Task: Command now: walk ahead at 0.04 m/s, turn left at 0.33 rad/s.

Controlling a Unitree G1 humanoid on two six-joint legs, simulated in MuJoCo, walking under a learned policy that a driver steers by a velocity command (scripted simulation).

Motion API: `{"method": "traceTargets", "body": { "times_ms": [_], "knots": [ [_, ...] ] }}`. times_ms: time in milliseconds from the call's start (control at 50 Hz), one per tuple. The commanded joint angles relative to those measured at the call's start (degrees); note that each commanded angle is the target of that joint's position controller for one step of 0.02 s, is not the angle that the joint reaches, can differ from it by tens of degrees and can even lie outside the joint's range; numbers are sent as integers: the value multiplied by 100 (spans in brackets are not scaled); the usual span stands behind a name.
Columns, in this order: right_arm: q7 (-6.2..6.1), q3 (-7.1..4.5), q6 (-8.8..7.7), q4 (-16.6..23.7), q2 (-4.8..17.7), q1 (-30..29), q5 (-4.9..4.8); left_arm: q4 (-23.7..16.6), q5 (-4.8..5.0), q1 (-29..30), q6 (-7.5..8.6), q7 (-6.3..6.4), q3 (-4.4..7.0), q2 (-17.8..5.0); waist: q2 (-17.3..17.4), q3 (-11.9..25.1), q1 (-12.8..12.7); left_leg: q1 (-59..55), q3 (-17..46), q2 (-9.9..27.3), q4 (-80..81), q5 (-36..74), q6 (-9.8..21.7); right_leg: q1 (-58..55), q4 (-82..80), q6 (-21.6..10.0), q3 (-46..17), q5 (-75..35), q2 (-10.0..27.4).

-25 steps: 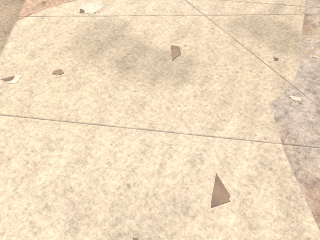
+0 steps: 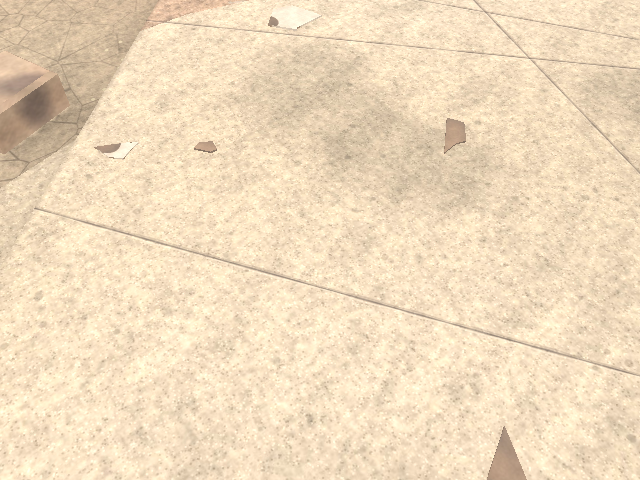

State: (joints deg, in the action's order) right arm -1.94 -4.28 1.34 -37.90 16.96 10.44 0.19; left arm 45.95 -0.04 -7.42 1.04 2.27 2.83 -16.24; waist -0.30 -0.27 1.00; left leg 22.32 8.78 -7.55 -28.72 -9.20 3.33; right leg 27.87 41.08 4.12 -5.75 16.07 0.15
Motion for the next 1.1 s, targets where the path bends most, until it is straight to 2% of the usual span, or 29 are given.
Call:
{"method": "traceTargets", "body": {
  "times_ms": [20, 40, 60, 80, 100, 120, 160, 220, 260, 300, 340, 360, 380, 400, 420, 440, 480, 700, 740, 800, 840, 880, 920, 940, 960, 980, 1000, 1020, 1100],
  "knots": [
    [-10, -107, -13, 372, 633, -21, -22, -325, 9, -232, 176, -80, 128, -471, 909, 806, -166, -794, 1478, 1469, 377, 1148, 794, -858, -1076, -188, 246, -352, -43],
    [-16, -70, -3, 341, 551, 93, -49, -307, -31, -350, 206, -110, 148, -533, 787, 752, -228, -658, 1398, 1291, 204, 950, 576, -1334, -1765, -334, 186, -1021, 111],
    [-17, -2, -18, 354, 354, 308, 16, -361, -146, -426, 208, -100, 217, -900, 122, 813, -101, -257, 1007, 904, -436, 1, 246, -1873, -2003, -647, -571, -1684, 982],
    [12, 11, -76, 432, 250, 600, 19, -409, -230, -167, 142, -68, 297, -1285, -1290, 558, 294, 619, 98, 13, -1203, -1915, -99, -2128, -2069, -1452, -1576, -3103, 1842],
    [12, -87, -141, 490, 664, 282, 72, -397, -260, -330, 137, -75, 229, -895, -1445, 660, -64, 794, -28, 183, -2146, -2683, -373, -1894, -2233, -2131, -2195, -3108, 2336],
    [6, -199, -142, 444, 947, 132, -2, -434, -194, -323, 150, -79, 221, -834, -1024, 588, -177, 892, 27, 243, -2871, -2562, -483, -1924, -2188, -2118, -1962, -2964, 2135],
    [-33, -192, -10, 261, 714, 222, -11, -464, -24, -88, 134, -71, 199, -736, -691, 471, -90, 1017, 39, 325, -3380, -2144, -693, -1975, -2019, -1714, -1255, -2910, 1641],
    [-6, -14, 59, 201, 170, 261, -23, -412, -25, 91, 35, -88, 123, -523, -834, 447, 5, 344, -468, 521, -2367, -1726, -842, -1750, -1961, -1453, -452, -3032, 1081],
    [23, 64, 34, 254, 15, -27, -47, -335, -33, -107, -28, -91, 134, -547, -1100, 519, -218, -133, -692, 616, -1365, -1583, -845, -1868, -1888, -1468, -377, -3057, 1015],
    [34, 15, 34, 194, 151, 17, -101, -274, 4, -237, -58, -97, 152, -664, -1154, 537, -240, -526, -788, 615, -423, -1089, -778, -1976, -1789, -1521, -519, -2879, 1092],
    [38, -12, 26, 57, 237, 181, -51, -197, 82, -347, -30, -114, 118, -617, -962, 415, -135, -1253, -788, 616, 885, 94, -553, -1697, -1753, -1277, -528, -2314, 984],
    [9, -38, 29, 102, 430, 196, 16, -160, 35, -471, 35, -140, 79, -549, -711, 506, -176, -1774, -424, 928, 855, 595, -401, -1363, -1750, -984, -528, -1753, 925],
    [-37, -107, 48, 127, 785, 274, 69, -195, -108, -560, 126, -212, 39, -450, 17, 648, -353, -2169, -17, 1430, 420, 1696, -160, -1005, -1456, -708, -173, -1178, 597],
    [24, -82, 40, 1, 617, 172, 88, -143, -102, -575, 168, -230, -4, -235, 754, 659, -445, -1517, -15, 1418, 409, 778, 100, -1350, -1532, -423, 303, -428, 225],
    [91, -14, 0, 77, 303, 37, 100, -98, -116, -273, 159, -219, 20, -422, 517, 375, -250, -1155, -38, 1267, 543, 130, 84, -1474, -1433, -253, 351, -431, 186],
    [104, 17, -39, 13, 214, 58, 135, -90, -99, -132, 138, -205, 36, -428, 442, 241, -211, -987, -79, 1201, 591, -152, -11, -1488, -1409, -231, 366, -527, 182],
    [105, 11, -128, -38, 290, 95, 99, -24, -71, -173, 61, -149, 47, -424, 450, -15, -217, -782, -156, 1108, 572, -127, -131, -1478, -1372, -272, 332, -730, 198],
    [54, 67, -245, -343, 162, 344, 47, 521, -25, -327, -10, -67, 85, -344, 133, -60, -215, -752, -251, 1000, 486, -35, -158, -1683, -1381, -232, 308, -946, 211],
    [32, 24, -211, -479, 248, 540, 8, 668, 9, -432, -32, -52, 85, -291, 280, -22, -157, -795, -191, 958, 684, -1557, -25, -1519, -1112, -262, 622, 213, -62],
    [15, -97, -227, -554, 673, 879, -81, 473, 112, -72, 127, -84, 86, -237, 1097, -651, 84, -735, 1450, 1997, 1689, -3965, 726, -298, 109, -437, 891, 1077, -187],
    [-1, -100, -347, -599, 666, 836, -112, 387, 204, 14, 311, -166, 112, -285, 1180, -952, 38, -755, 2008, 2427, 1901, -3562, 1015, 115, 482, -711, 549, 1209, 154],
    [26, -79, -386, -537, 583, 462, -177, 513, 236, -315, 455, -272, 107, -239, 1013, -804, -231, -757, 1447, 2227, 1674, -2751, 815, -492, -446, -940, 606, 1105, 225],
    [49, -39, -362, -454, 428, 66, -180, 1059, 141, -1357, 495, -323, 205, -323, 649, -347, -693, 44, 420, 1512, 881, -1820, 400, -2504, -1344, -835, 793, -296, -88],
    [64, 65, -393, -360, 62, -67, -111, 1223, 86, -2009, 497, -310, 282, -592, -249, -103, -883, 608, -325, 985, -640, -1368, 55, -3206, -1938, -997, -409, 217, 697],
    [16, 73, -482, -71, -44, -109, -172, 1234, 74, -2459, 529, -366, 429, -1333, -1830, -60, -911, 1794, -847, 343, -2289, -2029, -245, -3703, -2970, -1828, -2987, 1080, 1968],
    [9, -9, -566, -116, 272, -35, -283, 1114, -6, -2117, 587, -381, 293, -983, -1279, -278, -728, 2284, -275, 599, -3333, -2424, -179, -3471, -3178, -2139, -3620, 1462, 2297],
    [63, -25, -632, -204, 334, 103, -328, 970, 30, -1720, 613, -355, 206, -681, -826, -576, -524, 2577, -139, 889, -3665, -1856, -44, -3364, -3119, -1987, -3041, 1475, 2135],
    [99, -28, -670, -323, 314, 166, -277, 868, 48, -1483, 611, -348, 172, -594, -574, -570, -436, 2584, -271, 1091, -3646, -1298, 39, -3311, -3142, -1755, -2419, 1272, 1857],
    [223, -58, -656, -330, 172, -128, -115, 923, 22, -1676, 514, -319, 36, -341, -537, -386, -431, 2236, -691, 1328, -2919, -106, -90, -3246, -3264, -1405, -872, -1093, 1268]
  ]
}}
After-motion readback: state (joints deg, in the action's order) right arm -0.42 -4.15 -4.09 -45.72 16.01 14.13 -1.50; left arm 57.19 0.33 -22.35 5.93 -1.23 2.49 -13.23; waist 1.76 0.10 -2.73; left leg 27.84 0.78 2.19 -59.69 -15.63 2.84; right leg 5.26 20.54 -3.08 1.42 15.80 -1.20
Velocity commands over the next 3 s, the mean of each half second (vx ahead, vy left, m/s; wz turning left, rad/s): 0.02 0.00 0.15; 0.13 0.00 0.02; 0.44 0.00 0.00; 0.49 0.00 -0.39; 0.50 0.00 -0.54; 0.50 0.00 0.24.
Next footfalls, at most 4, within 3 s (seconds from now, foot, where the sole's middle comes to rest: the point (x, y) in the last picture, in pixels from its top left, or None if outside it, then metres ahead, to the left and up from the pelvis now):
0.06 right None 0.08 -0.14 -0.77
0.36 left None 0.04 0.12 -0.77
1.42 left None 0.45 0.12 -0.77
1.98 right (379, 352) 0.75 -0.13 -0.77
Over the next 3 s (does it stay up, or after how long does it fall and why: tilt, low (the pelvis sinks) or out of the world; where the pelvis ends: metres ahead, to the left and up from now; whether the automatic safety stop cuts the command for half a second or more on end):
stays up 1.12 -0.20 0.00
